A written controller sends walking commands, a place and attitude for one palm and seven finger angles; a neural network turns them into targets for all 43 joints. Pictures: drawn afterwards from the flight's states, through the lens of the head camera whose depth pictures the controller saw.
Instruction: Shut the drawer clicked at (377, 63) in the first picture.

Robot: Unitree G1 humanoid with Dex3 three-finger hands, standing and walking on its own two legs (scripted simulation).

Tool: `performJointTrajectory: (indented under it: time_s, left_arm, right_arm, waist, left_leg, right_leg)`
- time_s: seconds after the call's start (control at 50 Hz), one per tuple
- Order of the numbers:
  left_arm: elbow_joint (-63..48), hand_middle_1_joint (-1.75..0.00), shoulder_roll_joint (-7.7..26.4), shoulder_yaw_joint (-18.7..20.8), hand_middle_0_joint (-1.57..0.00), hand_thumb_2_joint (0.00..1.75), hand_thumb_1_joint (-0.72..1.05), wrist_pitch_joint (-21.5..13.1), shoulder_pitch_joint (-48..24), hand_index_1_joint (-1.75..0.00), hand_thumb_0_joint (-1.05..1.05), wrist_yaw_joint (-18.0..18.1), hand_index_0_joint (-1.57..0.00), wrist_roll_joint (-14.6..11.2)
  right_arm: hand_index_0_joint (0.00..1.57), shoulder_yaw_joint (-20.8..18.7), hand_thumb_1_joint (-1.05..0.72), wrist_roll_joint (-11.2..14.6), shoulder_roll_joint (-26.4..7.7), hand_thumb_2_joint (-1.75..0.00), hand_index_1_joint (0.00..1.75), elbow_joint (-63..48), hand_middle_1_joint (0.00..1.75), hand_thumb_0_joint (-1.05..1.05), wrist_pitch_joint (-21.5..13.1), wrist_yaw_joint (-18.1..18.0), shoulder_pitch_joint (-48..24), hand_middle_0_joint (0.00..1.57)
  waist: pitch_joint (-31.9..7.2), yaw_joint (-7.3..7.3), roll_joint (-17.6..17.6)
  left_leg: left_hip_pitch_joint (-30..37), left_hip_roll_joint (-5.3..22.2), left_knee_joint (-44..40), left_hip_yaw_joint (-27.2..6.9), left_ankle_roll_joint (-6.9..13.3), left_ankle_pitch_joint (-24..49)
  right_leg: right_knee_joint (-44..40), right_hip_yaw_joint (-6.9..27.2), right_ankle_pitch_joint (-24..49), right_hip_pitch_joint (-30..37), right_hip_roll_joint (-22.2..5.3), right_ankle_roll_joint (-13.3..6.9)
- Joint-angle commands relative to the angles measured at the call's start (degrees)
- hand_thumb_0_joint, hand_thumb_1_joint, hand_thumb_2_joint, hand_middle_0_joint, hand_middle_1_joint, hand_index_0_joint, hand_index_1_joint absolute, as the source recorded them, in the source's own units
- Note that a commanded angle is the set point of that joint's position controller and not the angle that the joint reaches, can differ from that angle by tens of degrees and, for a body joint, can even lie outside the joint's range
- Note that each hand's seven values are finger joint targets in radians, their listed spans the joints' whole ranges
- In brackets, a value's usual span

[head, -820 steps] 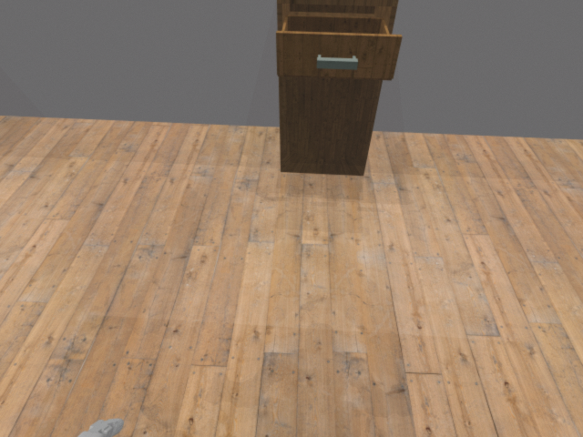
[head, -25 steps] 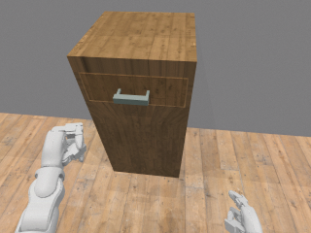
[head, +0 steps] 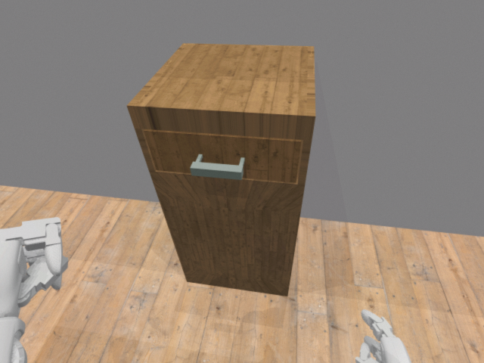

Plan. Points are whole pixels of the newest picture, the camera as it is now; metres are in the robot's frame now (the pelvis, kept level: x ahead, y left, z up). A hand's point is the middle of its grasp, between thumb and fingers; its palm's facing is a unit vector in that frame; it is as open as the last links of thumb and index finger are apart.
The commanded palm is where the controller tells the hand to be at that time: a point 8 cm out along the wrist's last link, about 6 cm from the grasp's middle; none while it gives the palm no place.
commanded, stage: draw the hand back to the body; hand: left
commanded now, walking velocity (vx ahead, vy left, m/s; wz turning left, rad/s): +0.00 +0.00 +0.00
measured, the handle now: (218, 165) +0.59 +0.15 -0.02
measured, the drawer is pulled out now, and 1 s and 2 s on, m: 0.00 0.00 0.00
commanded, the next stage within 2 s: step back with the hand held close in 0.12 s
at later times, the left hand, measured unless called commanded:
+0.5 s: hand (73, 268) +0.18 +0.24 +0.15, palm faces +0.31 -0.81 -0.49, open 3.3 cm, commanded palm +0.11 +0.29 +0.18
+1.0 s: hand (36, 333) +0.10 +0.24 +0.15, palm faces +0.37 -0.80 -0.46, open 3.3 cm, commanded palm +0.03 +0.29 +0.18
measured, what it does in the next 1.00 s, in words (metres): shifts its weight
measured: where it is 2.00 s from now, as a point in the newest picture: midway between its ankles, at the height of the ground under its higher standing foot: outside the picture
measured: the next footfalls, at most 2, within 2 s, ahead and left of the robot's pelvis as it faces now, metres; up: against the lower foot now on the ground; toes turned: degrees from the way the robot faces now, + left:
right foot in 1.54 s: -0.20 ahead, -0.06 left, +0.00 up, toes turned -6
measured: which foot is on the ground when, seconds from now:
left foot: down 0.00-1.00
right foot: down 0.00-1.00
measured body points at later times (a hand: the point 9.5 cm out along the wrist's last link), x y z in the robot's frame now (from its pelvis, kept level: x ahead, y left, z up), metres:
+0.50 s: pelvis -0.02 +0.01 +0.00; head -0.01 -0.01 +0.45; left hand +0.16 +0.28 +0.18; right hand +0.15 -0.24 -0.09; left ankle -0.06 +0.11 -0.74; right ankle +0.03 -0.13 -0.74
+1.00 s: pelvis -0.10 +0.01 -0.01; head -0.09 +0.00 +0.44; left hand +0.08 +0.28 +0.18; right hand +0.06 -0.24 -0.09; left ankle -0.06 +0.11 -0.74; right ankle +0.03 -0.13 -0.74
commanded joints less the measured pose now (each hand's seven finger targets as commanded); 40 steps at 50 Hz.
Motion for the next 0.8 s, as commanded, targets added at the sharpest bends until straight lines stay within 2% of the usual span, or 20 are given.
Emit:
performJointTrajectory:
  time_s: [0.0,0.08,0.16,0.2,0.22,0.24,0.26,0.28,0.3,0.32,0.36,0.4,0.44,0.48,0.5,0.54,0.6,0.68,0.72,0.78]
  left_arm:
    - [-9.64,-1.60,6.98,3.36,-1.40,0.90,0.90,-2.91,-6.47,-1.60,0.00,0.87,-1.40,0.27]
    - [-10.00,-1.60,8.19,4.15,-1.40,0.90,0.90,-3.19,-8.27,-1.60,0.00,1.51,-1.40,0.60]
    - [-12.68,-1.60,9.72,5.82,-1.40,0.90,0.90,-3.73,-6.97,-1.60,0.00,2.24,-1.40,0.83]
    - [-12.86,-1.60,9.47,5.59,-1.40,0.90,0.90,-3.74,-6.29,-1.60,0.00,2.15,-1.40,0.82]
    - [-12.08,-1.60,9.57,6.01,-1.40,0.90,0.90,-3.66,-5.63,-1.60,0.00,2.14,-1.40,0.76]
    - [-14.89,-1.60,15.92,13.72,-1.40,0.90,0.90,-6.80,-12.49,-1.60,0.00,2.50,-1.40,0.74]
    - [-8.41,-1.60,11.71,11.30,-1.40,0.90,0.90,-7.09,-5.13,-1.60,0.00,2.12,-1.40,0.86]
    - [-8.52,-1.60,11.44,10.61,-1.40,0.90,0.90,-7.27,-4.46,-1.60,0.00,1.80,-1.40,1.08]
    - [-6.66,-1.60,9.26,9.27,-1.40,0.90,0.90,-7.28,-1.48,-1.60,0.00,1.61,-1.40,1.09]
    - [-7.58,-1.60,8.14,7.66,-1.40,0.90,0.90,-7.57,-1.02,-1.60,0.00,1.39,-1.40,1.12]
    - [-8.52,-1.60,7.82,7.34,-1.40,0.90,0.90,-8.03,1.54,-1.60,0.00,1.46,-1.40,1.06]
    - [-10.32,-1.60,9.05,8.69,-1.40,0.90,0.90,-8.45,4.09,-1.60,0.00,1.70,-1.40,0.96]
    - [-12.66,-1.60,10.70,10.22,-1.40,0.90,0.90,-8.45,6.00,-1.60,0.00,1.97,-1.40,0.84]
    - [-15.45,-1.60,12.65,12.00,-1.40,0.90,0.90,-8.55,6.09,-1.60,0.00,2.25,-1.40,0.84]
    - [-15.11,-1.60,12.46,12.14,-1.40,0.90,0.90,-8.43,7.08,-1.60,0.00,2.37,-1.40,0.70]
    - [-15.96,-1.60,12.56,12.18,-1.40,0.90,0.90,-8.51,6.37,-1.60,0.00,2.48,-1.40,0.72]
    - [-14.68,-1.60,11.87,11.80,-1.40,0.90,0.90,-8.77,4.61,-1.60,0.00,2.80,-1.40,0.93]
    - [-11.94,-1.60,10.05,10.06,-1.40,0.90,0.90,-9.33,1.55,-1.60,0.00,3.14,-1.40,1.88]
    - [-10.18,-1.60,9.75,9.76,-1.40,0.90,0.90,-9.74,0.87,-1.60,0.00,3.45,-1.40,2.51]
    - [-11.69,-1.60,10.76,9.89,-1.40,0.90,0.90,-10.36,-1.79,-1.60,0.00,3.61,-1.40,3.12]
  right_arm:
    - [0.20,-2.32,-0.90,0.12,-5.63,-0.90,0.30,-8.35,0.30,0.00,-3.76,-0.80,-6.84,0.20]
    - [0.20,-2.42,-0.90,0.04,-5.85,-0.90,0.30,-8.11,0.30,0.00,-4.14,-1.35,-7.07,0.20]
    - [0.20,-2.18,-0.90,-0.45,-5.49,-0.90,0.30,-8.29,0.30,0.00,-5.15,-1.40,-6.92,0.20]
    - [0.20,-1.98,-0.90,-0.46,-5.32,-0.90,0.30,-8.35,0.30,0.00,-5.49,-1.32,-7.16,0.20]
    - [0.20,-2.08,-0.90,-0.46,-5.22,-0.90,0.30,-8.09,0.30,0.00,-5.47,-1.32,-7.13,0.20]
    - [0.20,-2.52,-0.90,-0.11,-7.10,-0.90,0.30,-10.13,0.30,0.00,-3.54,-0.93,-6.81,0.20]
    - [0.20,-2.93,-0.90,-0.21,-6.14,-0.90,0.30,-8.96,0.30,0.00,-2.37,-0.87,-6.39,0.20]
    - [0.20,-3.16,-0.90,-0.18,-6.44,-0.90,0.30,-9.58,0.30,0.00,-1.75,-0.63,-7.18,0.20]
    - [0.20,-3.30,-0.90,-0.28,-6.15,-0.90,0.30,-9.22,0.30,0.00,-1.00,-0.40,-6.57,0.20]
    - [0.20,-3.53,-0.90,-0.23,-6.51,-0.90,0.30,-9.46,0.30,0.00,-0.45,-0.20,-6.76,0.20]
    - [0.20,-4.10,-0.90,-0.12,-6.95,-0.90,0.30,-9.79,0.30,0.00,0.41,-0.09,-6.73,0.20]
    - [0.20,-4.47,-0.90,-0.02,-6.90,-0.90,0.30,-10.77,0.30,0.00,0.93,-0.17,-7.32,0.20]
    - [0.20,-4.94,-0.90,0.21,-6.94,-0.90,0.30,-11.95,0.30,0.00,1.59,-0.21,-7.60,0.20]
    - [0.20,-5.12,-0.90,0.19,-7.12,-0.90,0.30,-12.86,0.30,0.00,2.14,-0.46,-8.08,0.20]
    - [0.20,-5.15,-0.90,0.38,-6.56,-0.90,0.30,-13.25,0.30,0.00,2.43,-0.54,-8.05,0.20]
    - [0.20,-5.26,-0.90,0.45,-6.77,-0.90,0.30,-13.74,0.30,0.00,2.80,-0.73,-7.82,0.20]
    - [0.20,-5.20,-0.90,0.54,-6.77,-0.90,0.30,-13.54,0.30,0.00,2.69,-1.21,-7.76,0.20]
    - [0.20,-5.23,-0.90,0.78,-7.44,-0.90,0.30,-13.46,0.30,0.00,2.08,-1.57,-7.42,0.20]
    - [0.20,-5.17,-0.90,0.98,-7.53,-0.90,0.30,-13.21,0.30,0.00,1.67,-1.58,-6.56,0.20]
    - [0.20,-5.37,-0.90,0.72,-7.62,-0.90,0.30,-13.18,0.30,0.00,1.18,-1.49,-6.14,0.20]
  waist:
    - [2.59,-1.09,-2.90]
    - [1.16,-0.71,-2.47]
    - [-3.83,0.30,-0.44]
    - [-3.10,0.32,0.04]
    - [-2.80,0.37,-0.89]
    - [1.94,-3.19,-1.82]
    - [1.64,-3.23,-6.14]
    - [2.92,-3.18,-6.26]
    - [0.90,-3.61,-6.97]
    - [-0.49,-3.95,-5.78]
    - [-4.98,-4.08,-3.90]
    - [-9.28,-3.56,-2.27]
    - [-12.59,-3.09,-2.52]
    - [-14.31,-2.80,-0.84]
    - [-13.48,-2.79,-1.74]
    - [-11.71,-3.07,-1.80]
    - [-6.49,-3.47,-1.34]
    - [-0.92,-3.89,-0.21]
    - [0.78,-4.12,-2.08]
    - [0.64,-4.29,-6.04]
  left_leg:
    - [-9.80,1.04,-4.96,1.40,0.78,13.80]
    - [-9.18,0.74,-5.15,0.86,1.10,10.80]
    - [-8.74,0.42,-5.14,0.94,0.64,14.75]
    - [-8.98,0.44,-5.22,0.90,0.45,15.45]
    - [-8.95,0.55,-5.16,1.06,0.47,15.71]
    - [-13.80,0.95,-3.32,0.94,1.82,9.26]
    - [-13.84,0.61,-1.68,-0.11,1.93,8.57]
    - [-13.70,0.21,-1.20,-0.25,1.90,9.27]
    - [-13.06,0.63,-0.69,-0.08,1.56,10.74]
    - [-12.83,0.82,-0.55,0.01,1.52,12.14]
    - [-12.12,1.59,-1.35,-0.30,1.49,17.13]
    - [-11.72,2.51,-2.05,-1.01,1.29,24.15]
    - [-11.55,3.28,-1.38,-1.47,1.21,29.67]
    - [-13.37,3.45,-0.98,-2.08,0.88,31.56]
    - [-14.64,3.57,-0.82,-1.95,0.86,30.95]
    - [-17.87,3.59,-1.28,-2.10,1.02,26.64]
    - [-23.13,3.99,-3.89,-3.06,2.11,16.42]
    - [-34.83,5.49,-8.28,-4.54,4.63,-3.71]
    - [-39.11,5.21,-7.78,-4.44,5.29,-11.83]
    - [-37.31,3.11,-3.08,-3.48,5.09,-15.04]
  right_leg:
    - [-3.30,-0.30,4.53,4.68,-0.01,-1.88]
    - [-3.65,-0.05,1.03,4.86,0.02,-2.02]
    - [-2.19,-0.07,6.06,9.00,-0.34,-2.05]
    - [-2.33,0.09,6.96,9.24,-0.31,-2.09]
    - [-2.44,0.15,7.29,9.08,-0.25,-2.05]
    - [-5.25,7.76,7.75,3.04,-2.74,-2.64]
    - [-6.41,8.23,6.76,1.85,-4.40,-3.17]
    - [-7.55,8.83,7.28,0.21,-4.74,-3.52]
    - [-6.88,8.62,8.63,0.70,-5.32,-3.60]
    - [-6.09,8.04,10.01,0.51,-5.41,-3.41]
    - [-2.75,5.86,15.57,3.01,-4.88,-2.83]
    - [1.53,3.76,21.61,5.53,-4.13,-2.12]
    - [4.79,2.68,25.89,6.57,-3.63,-1.43]
    - [7.16,2.73,27.93,7.72,-3.46,-1.26]
    - [7.71,2.94,28.44,7.49,-3.59,-1.14]
    - [8.22,3.49,26.74,7.25,-3.49,-0.98]
    - [7.80,3.80,18.66,5.29,-2.85,-0.53]
    - [9.74,4.21,8.67,7.07,-1.86,0.05]
    - [8.66,5.50,4.31,7.27,-2.22,0.05]
    - [2.60,8.92,-4.02,2.86,-3.78,-0.78]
